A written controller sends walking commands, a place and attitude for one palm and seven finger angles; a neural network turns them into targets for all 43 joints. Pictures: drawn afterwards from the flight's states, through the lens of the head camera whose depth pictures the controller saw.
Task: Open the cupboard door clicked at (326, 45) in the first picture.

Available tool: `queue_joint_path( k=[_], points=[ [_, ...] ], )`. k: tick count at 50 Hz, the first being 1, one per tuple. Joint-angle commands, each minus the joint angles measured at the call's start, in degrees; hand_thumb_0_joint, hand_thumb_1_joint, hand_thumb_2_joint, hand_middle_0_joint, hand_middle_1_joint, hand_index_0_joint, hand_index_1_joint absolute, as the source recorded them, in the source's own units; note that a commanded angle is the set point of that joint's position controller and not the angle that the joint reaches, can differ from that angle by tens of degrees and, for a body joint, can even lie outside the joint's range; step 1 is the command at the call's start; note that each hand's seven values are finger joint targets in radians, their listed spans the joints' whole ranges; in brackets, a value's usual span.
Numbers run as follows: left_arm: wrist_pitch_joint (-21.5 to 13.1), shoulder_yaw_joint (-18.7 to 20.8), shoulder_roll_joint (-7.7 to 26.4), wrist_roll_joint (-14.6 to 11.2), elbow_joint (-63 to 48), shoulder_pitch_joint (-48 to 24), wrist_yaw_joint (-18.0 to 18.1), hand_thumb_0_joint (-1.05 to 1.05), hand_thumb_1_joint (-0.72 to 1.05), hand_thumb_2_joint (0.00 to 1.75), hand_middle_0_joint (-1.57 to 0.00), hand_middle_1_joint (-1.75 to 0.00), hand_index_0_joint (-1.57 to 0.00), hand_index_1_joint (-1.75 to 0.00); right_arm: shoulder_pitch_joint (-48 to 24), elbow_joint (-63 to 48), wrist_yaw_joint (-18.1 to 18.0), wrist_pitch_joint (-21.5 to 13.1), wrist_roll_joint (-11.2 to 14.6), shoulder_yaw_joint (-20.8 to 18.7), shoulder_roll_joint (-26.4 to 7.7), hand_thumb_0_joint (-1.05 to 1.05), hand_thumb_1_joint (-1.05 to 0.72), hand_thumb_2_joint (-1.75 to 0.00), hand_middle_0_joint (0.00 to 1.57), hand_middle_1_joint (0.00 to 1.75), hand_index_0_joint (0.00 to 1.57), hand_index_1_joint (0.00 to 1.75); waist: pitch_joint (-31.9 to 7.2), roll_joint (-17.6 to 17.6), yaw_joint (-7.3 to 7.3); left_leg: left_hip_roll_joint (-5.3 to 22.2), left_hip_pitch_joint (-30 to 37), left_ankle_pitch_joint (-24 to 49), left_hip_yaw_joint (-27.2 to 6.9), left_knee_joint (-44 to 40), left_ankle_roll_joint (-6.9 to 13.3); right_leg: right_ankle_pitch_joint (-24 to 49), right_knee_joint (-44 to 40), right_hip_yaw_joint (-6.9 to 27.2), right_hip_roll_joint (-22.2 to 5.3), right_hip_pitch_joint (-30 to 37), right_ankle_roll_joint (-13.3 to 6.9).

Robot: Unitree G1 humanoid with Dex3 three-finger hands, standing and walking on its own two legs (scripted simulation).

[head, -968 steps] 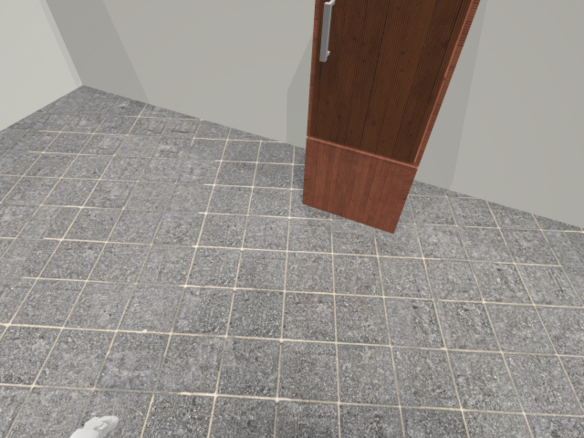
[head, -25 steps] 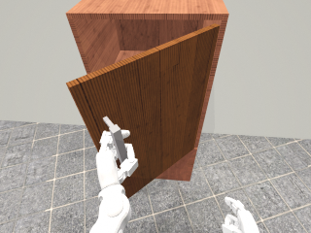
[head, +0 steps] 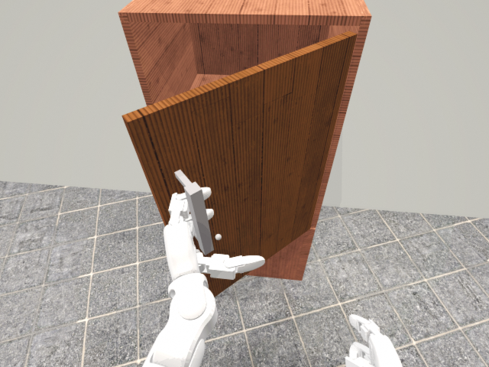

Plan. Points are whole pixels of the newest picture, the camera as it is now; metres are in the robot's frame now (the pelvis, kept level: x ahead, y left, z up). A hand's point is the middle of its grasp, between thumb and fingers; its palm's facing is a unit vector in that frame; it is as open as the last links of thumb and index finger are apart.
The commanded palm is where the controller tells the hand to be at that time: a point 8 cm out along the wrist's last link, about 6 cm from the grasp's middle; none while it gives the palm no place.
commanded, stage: open thumb and fingers to let go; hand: left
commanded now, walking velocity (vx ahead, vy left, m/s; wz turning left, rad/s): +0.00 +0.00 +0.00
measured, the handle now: (194, 214) +0.34 +0.10 +0.09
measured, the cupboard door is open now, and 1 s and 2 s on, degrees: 43 44 44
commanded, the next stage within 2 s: slide the hand sideways off the handle in 0.22 s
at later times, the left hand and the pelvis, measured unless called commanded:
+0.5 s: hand (210, 253) +0.27 +0.07 +0.08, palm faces -0.08 -0.99 -0.12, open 15.9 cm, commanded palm +0.26 +0.10 +0.08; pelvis -0.01 +0.02 +0.00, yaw +1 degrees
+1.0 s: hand (199, 267) +0.25 +0.08 +0.08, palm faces -0.13 -0.99 -0.02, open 16.1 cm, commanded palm +0.22 +0.15 +0.08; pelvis +0.02 +0.03 +0.00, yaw -2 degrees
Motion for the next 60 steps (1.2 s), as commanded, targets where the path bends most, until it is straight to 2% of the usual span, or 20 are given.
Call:
queue_joint_path(
  k=[1,5,10,16,17,18,19,20,22,24,26,28,31,35,37,43,50,54,58,60],
  points=[
    [-3.77,-0.76,-4.92,1.18,-12.48,-15.95,0.26,0.00,-0.50,0.30,-0.22,-0.75,-0.22,-0.75,-7.62,-9.86,-0.53,-3.28,-0.14,-1.76,-4.64,0.00,-0.90,-0.90,0.20,0.30,0.20,0.30,-10.52,-6.51,-0.39,-1.76,1.64,6.40,-0.84,-4.52,1.77,5.08,-10.78,7.75,-2.25,5.62,2.89],
    [-3.42,-0.67,-5.15,1.37,-12.08,-15.05,0.69,0.00,-0.50,0.30,-0.19,-0.55,-0.19,-0.55,-7.72,-10.00,-0.31,-3.09,-0.11,-1.75,-4.59,0.00,-0.90,-0.90,0.20,0.30,0.20,0.30,-10.34,-5.07,0.09,-1.61,1.91,6.86,-0.75,-5.02,1.69,5.41,-10.01,6.63,-1.64,5.52,2.38],
    [-3.00,-1.02,-6.22,1.39,-10.40,-18.39,1.57,0.00,-0.50,0.30,-0.15,-0.30,-0.15,-0.30,-8.52,-9.83,-0.17,-3.09,-0.14,-1.62,-4.71,0.00,-0.90,-0.90,0.20,0.30,0.20,0.30,-8.35,-6.01,-0.49,-1.53,1.39,4.53,-1.12,-5.09,1.68,0.54,-10.48,6.17,-1.40,3.21,2.30],
    [-2.88,-3.36,-8.65,1.99,-9.60,-21.33,2.03,0.00,-0.50,0.30,-0.15,-0.30,-0.15,-0.30,-8.55,-9.34,0.38,-3.55,-0.07,-1.76,-4.84,0.00,-0.90,-0.90,0.20,0.30,0.20,0.30,-9.45,-5.50,-0.99,-1.31,1.58,4.10,-1.64,-4.93,1.59,0.14,-8.61,5.02,-0.85,1.66,1.97],
    [-5.25,-14.47,-3.45,6.71,-8.51,-21.37,-9.52,0.00,-0.50,0.30,-0.15,-0.30,-0.15,-0.30,-4.09,-7.72,0.85,-3.71,-0.01,-1.64,-6.97,0.00,-0.90,-0.90,0.20,0.30,0.20,0.30,-4.51,-8.66,-5.55,-1.41,2.69,5.18,-1.74,-4.90,2.60,5.43,-7.88,6.07,-0.99,-0.95,2.29],
    [-7.89,-9.69,1.22,4.78,-12.28,-24.75,-15.82,0.00,-0.50,0.30,-0.15,-0.30,-0.15,-0.30,-3.19,-9.44,0.35,-4.02,0.65,-2.14,-6.74,0.00,-0.90,-0.90,0.20,0.30,0.20,0.30,-9.91,-5.94,-3.89,-1.55,3.32,6.03,-1.46,-4.41,2.86,7.61,-6.93,6.39,-1.18,0.92,2.08],
    [-9.30,-8.65,3.62,4.14,-12.24,-25.16,-19.60,0.00,-0.50,0.30,-0.15,-0.30,-0.15,-0.30,-2.93,-9.64,-0.27,-4.11,0.87,-1.94,-6.73,0.00,-0.90,-0.90,0.20,0.30,0.20,0.30,-11.90,-4.65,-3.15,-1.78,3.46,6.98,-1.43,-4.18,2.99,9.34,-6.13,6.91,-1.26,2.61,1.83],
    [-10.23,-9.02,3.51,3.19,-13.01,-25.58,-22.78,0.00,-0.50,0.30,-0.15,-0.30,-0.15,-0.30,-2.98,-10.20,-0.64,-4.60,1.04,-1.74,-6.49,0.00,-0.90,-0.90,0.20,0.30,0.20,0.30,-13.17,-3.87,-2.97,-1.84,3.95,7.28,-1.48,-4.12,3.05,9.96,-5.90,6.89,-1.30,3.01,1.86],
    [-10.71,-9.49,3.65,-0.34,-12.19,-23.39,-29.84,0.00,-0.50,0.30,-0.15,-0.30,-0.15,-0.30,-2.81,-11.18,-0.98,-5.77,2.06,-1.27,-6.98,0.00,-0.90,-0.90,0.20,0.30,0.20,0.30,-12.49,-2.61,-3.29,-1.77,4.54,6.21,-1.81,-4.49,2.97,8.68,-6.28,6.85,-1.11,2.80,1.68],
    [-9.19,-8.00,2.23,-6.32,-11.34,-23.74,-33.78,0.00,-0.50,0.30,-0.15,-0.30,-0.15,-0.30,-3.80,-12.26,-1.50,-7.22,3.27,-0.46,-6.78,0.00,-0.90,-0.90,0.20,0.30,0.20,0.30,-10.08,-3.27,-3.28,-1.87,3.65,2.83,-2.52,-5.57,2.74,4.40,-7.95,6.36,-0.66,2.59,1.91],
    [-7.28,-4.42,2.19,-10.25,-11.04,-20.89,-34.04,0.00,-0.50,0.30,-0.15,-0.30,-0.15,-0.30,-4.69,-12.81,-2.00,-8.55,3.80,-0.22,-6.96,0.00,-0.90,-0.90,0.20,0.30,0.20,0.30,-8.83,-6.40,-2.40,-1.85,2.77,0.25,-2.79,-6.65,2.34,-0.28,-9.84,6.19,-0.51,3.11,2.35],
    [-6.40,-1.90,2.41,-11.66,-11.60,-16.81,-32.58,0.00,-0.50,0.30,-0.15,-0.30,-0.15,-0.30,-5.01,-13.01,-1.71,-9.68,3.95,-0.17,-7.08,0.00,-0.90,-0.90,0.20,0.30,0.20,0.30,-7.68,-6.95,-1.23,-1.62,2.68,-0.02,-2.96,-7.65,1.99,-1.35,-9.93,5.34,-0.50,3.08,2.45],
    [-6.28,0.47,4.30,-9.83,-12.68,-12.41,-29.69,0.00,-0.50,0.30,-0.15,-0.30,-0.15,-0.30,-4.10,-13.12,-0.85,-10.22,3.57,-0.31,-7.15,0.00,-0.90,-0.90,0.20,0.30,0.20,0.30,-6.37,-7.49,-0.07,-1.40,1.94,0.38,-2.75,-8.34,1.79,-0.96,-9.04,4.87,-0.37,2.83,2.45],
    [-7.16,0.08,5.33,-6.25,-17.31,-6.96,-27.64,0.00,-0.50,0.30,-0.15,-0.30,-0.15,-0.30,-3.43,-14.39,0.51,-10.48,2.99,-0.61,-6.78,0.00,-0.90,-0.90,0.20,0.30,0.20,0.30,-7.06,-3.44,0.79,-1.07,2.74,3.12,-2.11,-8.09,1.72,2.34,-7.13,4.60,-0.31,2.84,1.96],
    [-7.00,2.25,7.78,-5.70,-17.53,-3.22,-27.30,0.00,-0.50,0.30,-0.15,-0.30,-0.15,-0.30,-3.22,-14.70,0.76,-10.12,2.87,-0.70,-7.10,0.00,-0.90,-0.90,0.20,0.30,0.20,0.30,-6.37,-4.74,1.56,-0.96,1.74,3.62,-1.85,-8.15,1.73,2.85,-7.32,4.84,-0.24,3.94,1.83],
    [-6.37,2.55,8.35,-5.36,-24.87,2.85,-27.61,0.00,-0.50,0.30,-0.15,-0.30,-0.15,-0.30,-3.12,-16.61,0.84,-9.31,2.73,-0.60,-6.67,0.00,-0.90,-0.90,0.20,0.30,0.20,0.30,-7.18,-2.06,1.39,-0.79,2.36,7.03,-0.98,-7.27,1.64,7.57,-5.94,4.74,-0.11,4.80,1.77],
    [-7.03,4.73,10.23,-6.58,-31.45,13.11,-28.81,0.00,-0.50,0.30,-0.15,-0.30,-0.15,-0.30,-1.63,-17.37,0.48,-9.56,2.69,-0.87,-6.76,0.00,-0.90,-0.90,0.20,0.30,0.20,0.30,-8.59,-2.87,1.16,-0.93,2.26,12.08,-0.67,-5.24,1.68,14.73,-4.33,4.86,0.13,6.15,2.05],
    [-7.81,6.68,11.98,-7.63,-33.85,20.32,-30.52,0.00,-0.50,0.30,-0.15,-0.30,-0.15,-0.30,-0.40,-17.65,0.48,-9.92,2.70,-1.17,-6.82,0.00,-0.90,-0.90,0.20,0.30,0.20,0.30,-9.16,-5.04,1.16,-0.87,1.49,15.04,-0.53,-3.92,1.75,19.95,-3.33,4.91,0.09,7.08,2.57],
    [-9.17,7.56,13.63,-7.67,-36.39,22.80,-32.44,0.00,-0.50,0.30,-0.15,-0.30,-0.15,-0.30,0.15,-17.85,0.26,-10.37,2.73,-1.40,-7.01,0.00,-0.90,-0.90,0.20,0.30,0.20,0.30,-8.27,-3.29,0.37,-1.14,0.43,15.47,-0.51,-2.30,1.95,21.40,-2.54,5.56,-0.11,5.62,2.85],
    [-9.93,9.33,14.81,-8.39,-36.62,26.82,-33.71,0.00,-0.50,0.30,-0.15,-0.30,-0.15,-0.30,0.67,-18.03,0.10,-10.58,2.83,-1.53,-7.13,0.00,-0.90,-0.90,0.20,0.30,0.20,0.30,-8.26,-3.41,0.65,-1.21,-0.52,15.15,-0.46,-1.62,1.91,21.72,-2.21,5.74,-0.12,5.65,2.99]
  ],
)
